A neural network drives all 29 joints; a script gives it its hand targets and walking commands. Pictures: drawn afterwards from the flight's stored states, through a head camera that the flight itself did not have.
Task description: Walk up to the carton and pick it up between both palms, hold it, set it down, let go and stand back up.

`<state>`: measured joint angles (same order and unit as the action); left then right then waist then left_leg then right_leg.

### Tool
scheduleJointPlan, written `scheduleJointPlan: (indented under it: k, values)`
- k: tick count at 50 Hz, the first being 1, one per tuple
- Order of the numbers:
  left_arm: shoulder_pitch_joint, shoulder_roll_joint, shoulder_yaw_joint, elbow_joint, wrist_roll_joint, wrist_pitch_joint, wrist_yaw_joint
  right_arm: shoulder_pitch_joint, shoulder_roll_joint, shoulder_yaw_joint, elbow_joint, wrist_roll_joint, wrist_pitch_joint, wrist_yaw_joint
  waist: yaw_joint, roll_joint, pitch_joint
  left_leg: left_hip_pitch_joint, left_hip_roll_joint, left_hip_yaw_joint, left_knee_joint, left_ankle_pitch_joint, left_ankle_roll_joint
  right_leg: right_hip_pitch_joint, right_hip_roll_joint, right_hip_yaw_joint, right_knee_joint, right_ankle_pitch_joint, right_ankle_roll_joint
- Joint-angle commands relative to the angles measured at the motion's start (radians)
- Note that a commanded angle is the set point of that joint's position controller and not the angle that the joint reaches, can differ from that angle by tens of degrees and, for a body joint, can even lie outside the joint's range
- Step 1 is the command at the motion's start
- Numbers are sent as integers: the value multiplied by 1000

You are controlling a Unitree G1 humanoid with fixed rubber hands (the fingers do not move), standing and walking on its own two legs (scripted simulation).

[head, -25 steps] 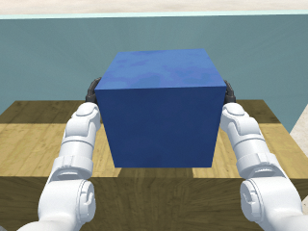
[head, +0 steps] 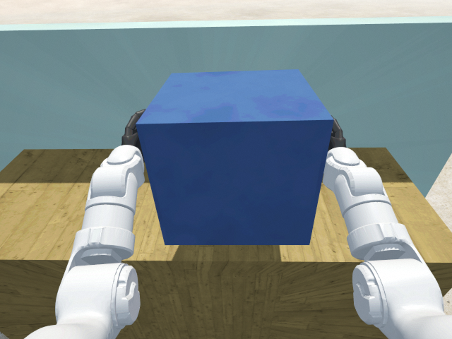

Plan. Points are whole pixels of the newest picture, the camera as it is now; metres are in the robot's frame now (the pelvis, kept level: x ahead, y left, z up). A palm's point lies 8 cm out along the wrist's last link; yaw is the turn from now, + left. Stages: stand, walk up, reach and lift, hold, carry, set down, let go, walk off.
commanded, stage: hold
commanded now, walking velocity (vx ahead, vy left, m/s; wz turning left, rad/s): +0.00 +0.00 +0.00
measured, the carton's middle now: (235, 152) +0.42 -0.01 +0.16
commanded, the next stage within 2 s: none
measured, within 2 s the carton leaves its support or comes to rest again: neither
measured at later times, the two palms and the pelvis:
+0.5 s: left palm (128, 149) +0.36 +0.17 +0.22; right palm (339, 156) +0.35 -0.19 +0.19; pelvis -0.01 +0.00 +0.00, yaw +0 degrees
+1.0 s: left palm (127, 149) +0.36 +0.18 +0.22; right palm (335, 152) +0.36 -0.18 +0.20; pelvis -0.01 +0.00 +0.00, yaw +0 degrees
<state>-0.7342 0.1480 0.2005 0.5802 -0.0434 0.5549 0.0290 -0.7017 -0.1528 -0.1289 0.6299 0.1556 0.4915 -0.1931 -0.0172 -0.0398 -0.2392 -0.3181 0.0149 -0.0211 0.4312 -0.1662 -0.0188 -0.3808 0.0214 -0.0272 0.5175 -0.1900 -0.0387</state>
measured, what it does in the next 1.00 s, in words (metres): stands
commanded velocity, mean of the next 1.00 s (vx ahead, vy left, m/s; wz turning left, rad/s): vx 0.00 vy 0.00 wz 0.00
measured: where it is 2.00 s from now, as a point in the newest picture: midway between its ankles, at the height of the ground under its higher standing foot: outside the picture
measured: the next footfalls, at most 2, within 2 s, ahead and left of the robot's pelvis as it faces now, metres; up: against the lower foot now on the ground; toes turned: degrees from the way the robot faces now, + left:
none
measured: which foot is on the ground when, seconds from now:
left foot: down 0.00-1.00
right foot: down 0.00-1.00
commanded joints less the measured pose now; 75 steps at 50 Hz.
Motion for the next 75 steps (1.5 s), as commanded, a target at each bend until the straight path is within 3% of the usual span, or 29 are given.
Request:
scheduleJointPlan:
  k: [1,2,3,5,7,12,13,15,16,17,18,22,23,24,27,33,37,43,44,45,47,53,60,63,64,68,69,70,75]
  values:
    - [-765,-654,-303,-477,-28,0,-122,-1079,665,478,-589,258,-75,196,83,55,-469,183,-63,-16,-78,291,29,487,42,61,-169,333,37]
    - [-767,-671,-316,-533,-41,3,-117,-1090,682,512,-647,277,-79,192,92,60,-515,189,-71,-10,-67,306,31,493,39,69,-168,356,41]
    - [-772,-650,-282,-444,-25,16,-120,-1091,663,483,-580,264,-64,195,85,56,-426,162,-73,-8,-84,235,33,462,36,75,-185,291,41]
    - [-724,-635,-274,-490,-8,31,-125,-1036,660,505,-605,264,-49,185,82,30,-426,155,-77,1,-87,267,37,501,39,72,-176,345,53]
    - [-687,-584,-203,-402,35,51,-134,-1023,635,473,-521,244,-28,189,98,8,-325,110,-79,2,-111,162,53,483,23,81,-200,232,55]
    - [-711,-611,-197,-358,59,78,-158,-1003,600,397,-383,203,-12,202,64,38,-229,85,-66,2,-156,34,51,424,17,69,-218,66,37]
    - [-734,-603,-209,-394,55,73,-159,-1041,622,415,-429,210,-23,204,84,25,-243,93,-62,-3,-153,59,57,429,15,74,-214,85,38]
    - [-753,-617,-232,-415,45,70,-157,-1069,636,410,-462,215,-31,206,77,43,-305,95,-62,-7,-147,69,52,438,19,68,-201,93,35]
    - [-750,-613,-221,-362,40,72,-156,-1125,637,428,-504,211,-33,206,91,1,-274,75,-61,-7,-149,47,64,430,17,79,-209,71,39]
    - [-765,-615,-230,-355,35,70,-159,-1109,640,413,-476,198,-34,204,60,8,-277,83,-63,-6,-151,35,60,435,14,74,-216,69,37]
    - [-767,-639,-248,-379,16,67,-153,-1143,647,419,-539,215,-51,208,75,11,-329,77,-64,-6,-141,50,59,448,21,73,-206,86,37]
    - [-780,-624,-225,-341,19,60,-139,-1145,664,414,-496,192,-48,216,81,1,-305,59,-66,-6,-147,12,63,428,20,69,-210,17,37]
    - [-808,-629,-248,-356,5,54,-142,-1148,657,402,-500,186,-51,215,60,11,-330,61,-70,-10,-145,4,57,428,16,73,-212,11,39]
    - [-796,-623,-236,-330,6,53,-137,-1176,664,408,-527,188,-57,216,79,-6,-299,33,-71,-4,-144,-10,67,416,10,82,-210,-19,39]
    - [-824,-618,-235,-318,18,50,-132,-1160,661,384,-431,166,-50,226,75,3,-262,28,-69,-10,-147,-60,68,381,10,77,-210,-91,38]
    - [-832,-649,-266,-391,-9,42,-125,-1144,681,416,-476,197,-56,227,77,15,-332,61,-66,-6,-144,0,62,412,15,74,-201,-2,42]
    - [-803,-612,-235,-364,14,53,-132,-1060,666,378,-389,173,-34,227,61,-10,-254,54,-64,-10,-163,-25,60,416,15,57,-211,-14,46]
    - [-817,-622,-250,-390,5,52,-129,-1128,669,408,-479,191,-51,221,69,14,-338,59,-75,-8,-142,18,59,448,8,75,-205,22,47]
    - [-821,-661,-302,-434,-15,50,-126,-1123,657,401,-497,203,-53,219,44,21,-354,88,-61,-20,-140,51,48,446,25,55,-195,82,43]
    - [-816,-662,-307,-454,-21,50,-121,-1126,663,417,-522,219,-55,218,56,28,-383,105,-58,-20,-128,89,44,453,26,64,-188,134,40]
    - [-808,-640,-273,-423,-6,55,-123,-1096,661,411,-498,215,-38,218,60,-1,-327,84,-63,-17,-141,54,54,451,28,64,-201,100,44]
    - [-811,-641,-275,-440,-6,59,-126,-1101,663,425,-500,223,-39,214,63,35,-352,93,-70,-13,-133,85,47,464,20,68,-199,118,48]
    - [-794,-626,-247,-367,14,67,-129,-1127,648,384,-473,187,-41,222,59,-9,-292,39,-73,-6,-156,-21,54,431,19,59,-213,-26,47]
    - [-802,-642,-265,-383,-1,57,-125,-1097,640,386,-453,192,-36,219,46,34,-299,60,-71,-15,-152,16,46,427,14,68,-211,43,47]
    - [-818,-629,-276,-437,-8,55,-124,-1088,672,413,-490,207,-35,218,61,11,-354,72,-71,-12,-133,64,49,459,19,75,-196,100,49]
    - [-792,-650,-306,-482,-12,58,-125,-1058,653,424,-507,226,-32,217,45,24,-371,108,-62,-18,-127,130,37,479,30,60,-189,188,44]
    - [-786,-644,-292,-457,-8,60,-125,-1062,628,412,-512,220,-32,216,44,42,-347,96,-66,-21,-128,97,36,472,20,64,-199,149,43]
    - [-756,-624,-258,-405,7,73,-126,-1078,637,417,-505,215,-24,215,63,-10,-312,75,-71,-10,-139,50,53,467,21,70,-211,109,51]
    - [-779,-648,-274,-426,2,71,-125,-1072,635,410,-493,222,-29,218,56,23,-321,84,-65,-11,-144,71,44,460,29,57,-200,123,45]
